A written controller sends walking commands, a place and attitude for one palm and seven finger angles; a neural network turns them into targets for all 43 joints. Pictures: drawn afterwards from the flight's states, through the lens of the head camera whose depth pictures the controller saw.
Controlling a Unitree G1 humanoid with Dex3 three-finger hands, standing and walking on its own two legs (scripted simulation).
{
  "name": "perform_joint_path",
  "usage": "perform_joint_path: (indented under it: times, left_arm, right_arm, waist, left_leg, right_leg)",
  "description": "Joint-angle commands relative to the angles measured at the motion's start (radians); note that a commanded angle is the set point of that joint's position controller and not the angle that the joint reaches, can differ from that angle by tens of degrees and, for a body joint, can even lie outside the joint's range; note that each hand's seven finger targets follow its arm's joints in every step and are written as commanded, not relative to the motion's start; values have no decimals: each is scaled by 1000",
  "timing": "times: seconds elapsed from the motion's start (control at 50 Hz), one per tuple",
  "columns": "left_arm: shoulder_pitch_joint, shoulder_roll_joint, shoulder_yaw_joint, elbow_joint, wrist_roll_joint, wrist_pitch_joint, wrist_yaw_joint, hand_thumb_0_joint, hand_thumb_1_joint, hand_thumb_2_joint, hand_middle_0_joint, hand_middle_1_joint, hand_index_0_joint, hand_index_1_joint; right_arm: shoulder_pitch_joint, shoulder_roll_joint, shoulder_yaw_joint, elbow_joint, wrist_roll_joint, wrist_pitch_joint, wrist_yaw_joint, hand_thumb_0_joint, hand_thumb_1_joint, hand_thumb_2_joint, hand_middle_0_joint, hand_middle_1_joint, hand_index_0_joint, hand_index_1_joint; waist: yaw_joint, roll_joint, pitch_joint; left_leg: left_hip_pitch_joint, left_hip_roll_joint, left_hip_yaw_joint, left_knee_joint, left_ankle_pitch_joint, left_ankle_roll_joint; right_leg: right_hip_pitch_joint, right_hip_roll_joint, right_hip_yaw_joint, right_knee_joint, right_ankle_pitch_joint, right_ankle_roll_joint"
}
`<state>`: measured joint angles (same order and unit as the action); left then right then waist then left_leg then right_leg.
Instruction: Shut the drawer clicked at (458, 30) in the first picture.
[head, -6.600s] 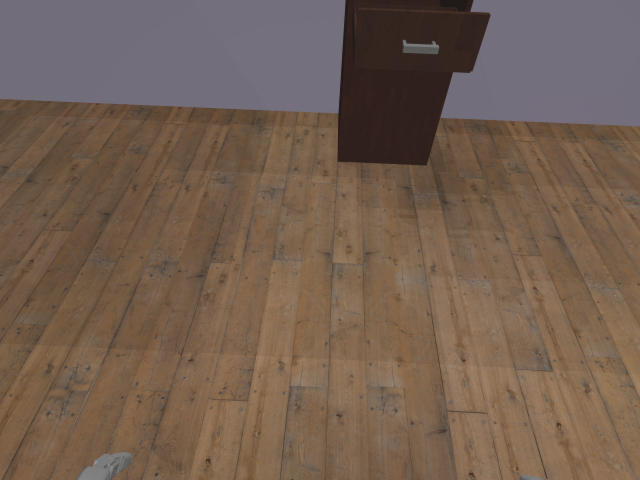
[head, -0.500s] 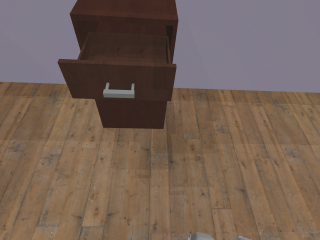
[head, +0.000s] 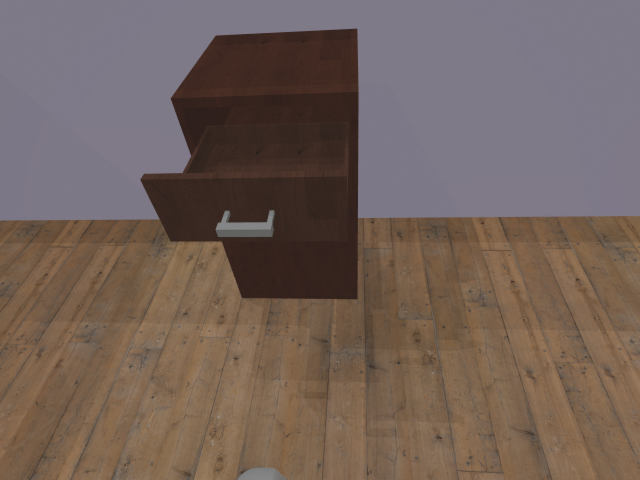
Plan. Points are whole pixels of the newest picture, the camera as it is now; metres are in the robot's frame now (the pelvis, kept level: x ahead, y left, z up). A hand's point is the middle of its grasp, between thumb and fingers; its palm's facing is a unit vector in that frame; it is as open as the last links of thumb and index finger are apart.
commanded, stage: take the last steps up to it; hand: left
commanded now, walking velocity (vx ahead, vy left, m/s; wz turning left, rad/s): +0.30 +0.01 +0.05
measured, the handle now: (247, 222) +0.61 +0.19 -0.06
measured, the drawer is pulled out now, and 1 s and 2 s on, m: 0.29 0.29 0.29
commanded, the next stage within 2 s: come to a stop and stand still in 0.82 s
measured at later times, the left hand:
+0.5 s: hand out of the picture +0.08 +0.23 -0.19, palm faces +0.09 -0.99 -0.14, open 7.4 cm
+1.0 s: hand (252, 348) +0.39 +0.17 -0.18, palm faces -0.05 -0.98 -0.21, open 7.4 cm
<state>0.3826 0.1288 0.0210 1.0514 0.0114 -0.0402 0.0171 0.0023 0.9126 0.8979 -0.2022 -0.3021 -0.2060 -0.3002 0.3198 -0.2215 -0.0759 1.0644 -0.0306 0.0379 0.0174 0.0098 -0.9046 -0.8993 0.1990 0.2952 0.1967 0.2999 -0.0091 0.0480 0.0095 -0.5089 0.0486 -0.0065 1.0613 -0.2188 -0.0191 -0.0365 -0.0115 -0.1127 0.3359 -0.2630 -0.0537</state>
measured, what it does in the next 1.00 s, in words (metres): walks ahead: left foot, then right foot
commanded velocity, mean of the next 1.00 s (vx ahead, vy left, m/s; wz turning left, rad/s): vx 0.19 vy -0.01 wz -0.01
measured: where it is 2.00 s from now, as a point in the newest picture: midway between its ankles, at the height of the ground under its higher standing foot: outside the picture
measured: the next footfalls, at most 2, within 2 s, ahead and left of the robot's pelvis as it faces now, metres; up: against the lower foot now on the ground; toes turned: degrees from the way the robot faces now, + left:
left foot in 0.34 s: +0.19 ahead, +0.15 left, +0.00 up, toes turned +8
right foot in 0.90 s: +0.40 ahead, -0.08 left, +0.00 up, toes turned -9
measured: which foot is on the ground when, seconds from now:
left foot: up 0.00-0.32, down 0.34-0.90, up 0.92-1.00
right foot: down 0.00-0.34, up 0.36-0.88, down 0.90-1.00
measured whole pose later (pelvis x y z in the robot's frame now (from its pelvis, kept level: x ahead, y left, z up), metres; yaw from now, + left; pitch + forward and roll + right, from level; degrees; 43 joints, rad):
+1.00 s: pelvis +0.29 +0.00 -0.02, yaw -2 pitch -3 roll +1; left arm 0.14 0.14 0.02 1.02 0.01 -0.05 0.01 0.00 0.91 0.90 -0.20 -0.30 -0.20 -0.30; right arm 0.40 -0.14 -0.04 1.15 -0.01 0.00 -0.02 0.01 -0.91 -0.90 0.20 0.30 0.20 0.30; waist -0.04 0.04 0.11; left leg -0.26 0.05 0.05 1.04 -0.51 -0.01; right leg -0.34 -0.01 -0.13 0.58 -0.21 -0.08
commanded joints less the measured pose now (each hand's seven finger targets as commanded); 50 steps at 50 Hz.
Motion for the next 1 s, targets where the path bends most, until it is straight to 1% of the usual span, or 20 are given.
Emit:
perform_joint_path:
  times: [0.0,0.12,0.22,0.24,0.28,0.3,0.32,0.34,0.36,0.38,0.42,0.5,0.66,0.78,0.82,0.84,0.86,0.88,0.9,0.98]
  left_arm:
    - [87,113,20,-12,3,-37,6,0,900,900,-200,-300,-200,-300]
    - [196,107,14,62,12,-47,13,0,900,900,-200,-300,-200,-300]
    - [219,118,20,98,18,-33,20,0,900,900,-200,-300,-200,-300]
    - [207,125,23,100,17,-32,20,0,900,900,-200,-300,-200,-300]
    - [165,128,26,99,9,-30,17,0,900,900,-200,-300,-200,-300]
    - [164,104,25,92,0,-31,14,0,900,900,-200,-300,-200,-300]
    - [202,48,18,76,-11,-32,6,0,900,900,-200,-300,-200,-300]
    - [152,63,14,50,-4,-31,11,0,900,900,-200,-300,-200,-300]
    - [107,80,23,51,1,-21,14,0,900,900,-200,-300,-200,-300]
    - [58,63,21,38,1,-14,9,0,900,900,-200,-300,-200,-300]
    - [31,47,33,47,14,1,-5,0,900,900,-200,-300,-200,-300]
    - [52,27,41,28,17,25,-10,0,900,900,-200,-300,-200,-300]
    - [-202,75,41,-83,15,40,-25,0,900,900,-200,-300,-200,-300]
    - [-291,82,32,-125,9,21,-23,0,900,900,-200,-300,-200,-300]
    - [-169,99,36,-84,9,9,-21,0,900,900,-200,-300,-200,-300]
    - [-65,130,44,-49,13,-1,-18,0,900,900,-200,-300,-200,-300]
    - [36,202,59,-12,18,-14,-10,0,900,900,-200,-300,-200,-300]
    - [108,289,79,0,11,-18,-3,0,900,900,-200,-300,-200,-300]
    - [80,290,69,-8,-7,-12,0,0,900,900,-200,-300,-200,-300]
    - [-196,154,31,-61,-4,-5,18,0,900,900,-200,-300,-200,-300]
  right_arm:
    - [-84,-22,-5,-66,3,-25,3,0,-900,-900,200,300,200,300]
    - [-213,0,12,-92,7,-42,6,0,-900,-900,200,300,200,300]
    - [-271,31,28,-107,14,-67,8,0,-900,-900,200,300,200,300]
    - [-245,29,28,-99,15,-74,4,0,-900,-900,200,300,200,300]
    - [-54,3,19,-35,9,-90,-13,0,-900,-900,200,300,200,300]
    - [90,-58,7,0,5,-98,-25,0,-900,-900,200,300,200,300]
    - [186,-167,-17,21,-3,-106,-35,0,-900,-900,200,300,200,300]
    - [226,-185,-18,28,13,-95,-43,0,-900,-900,200,300,200,300]
    - [141,-148,-12,19,17,-91,-44,0,-900,-900,200,300,200,300]
    - [72,-119,-5,-11,18,-98,-48,0,-900,-900,200,300,200,300]
    - [-5,-34,18,-26,15,-109,-43,0,-900,-900,200,300,200,300]
    - [3,6,18,-37,14,-128,-45,0,-900,-900,200,300,200,300]
    - [82,-42,18,-25,7,-118,-46,0,-900,-900,200,300,200,300]
    - [124,-69,12,7,-3,-100,-45,0,-900,-900,200,300,200,300]
    - [109,-81,15,12,4,-94,-46,0,-900,-900,200,300,200,300]
    - [103,-73,16,17,12,-94,-42,0,-900,-900,200,300,200,300]
    - [116,-37,21,15,22,-96,-35,0,-900,-900,200,300,200,300]
    - [167,11,27,-4,29,-91,-34,0,-900,-900,200,300,200,300]
    - [138,-15,25,-8,31,-75,-45,0,-900,-900,200,300,200,300]
    - [144,47,34,51,25,-35,-48,0,-900,-900,200,300,200,300]
  waist:
    - [26,-165,153]
    - [61,-172,147]
    - [73,-210,120]
    - [57,-208,101]
    - [-35,-158,13]
    - [-94,-53,-90]
    - [-98,193,-190]
    - [-105,164,-203]
    - [-75,70,-113]
    - [-61,42,-22]
    - [-9,14,117]
    - [37,51,81]
    - [0,70,130]
    - [-28,57,103]
    - [28,33,37]
    - [74,2,-27]
    - [109,-121,-108]
    - [104,-314,-201]
    - [94,-213,-180]
    - [-13,-67,-10]
  left_leg:
    - [-158,39,6,-2,69,-12]
    - [-190,53,51,-165,8,-1]
    - [-35,7,114,-371,-74,38]
    - [29,-9,129,-418,-81,48]
    - [331,-59,156,-561,35,67]
    - [573,31,68,-599,117,86]
    - [795,318,-294,-632,271,185]
    - [792,404,-404,-714,384,245]
    - [642,384,-299,-756,252,243]
    - [510,374,-295,-793,204,240]
    - [323,296,-158,-856,204,185]
    - [319,232,-3,-869,366,175]
    - [459,219,27,-852,481,179]
    - [498,238,35,-742,605,165]
    - [468,208,66,-619,633,136]
    - [423,167,88,-497,561,104]
    - [244,104,122,-298,320,64]
    - [69,-42,159,-7,-341,19]
    - [82,-15,28,109,-423,31]
    - [184,50,-7,38,-229,-3]
  right_leg:
    - [-50,-241,180,-223,51,-45]
    - [60,-269,181,-160,329,-95]
    - [77,-261,149,-69,522,-93]
    - [72,-257,135,-24,583,-88]
    - [-25,-201,76,202,665,-47]
    - [-152,-153,49,400,474,-16]
    - [-422,-26,-20,680,-104,34]
    - [-513,-9,69,852,-315,25]
    - [-515,-60,104,911,-276,16]
    - [-539,-84,100,944,-219,27]
    - [-508,-127,115,910,-90,43]
    - [-507,-123,96,838,11,69]
    - [-624,-112,62,602,99,82]
    - [-448,-55,10,325,29,30]
    - [-253,-13,-14,228,95,16]
    - [-89,-14,-7,143,183,14]
    - [134,-147,141,149,354,-34]
    - [264,-405,466,68,615,-159]
    - [122,-434,469,-6,570,-215]
    - [-249,-322,262,-67,524,-137]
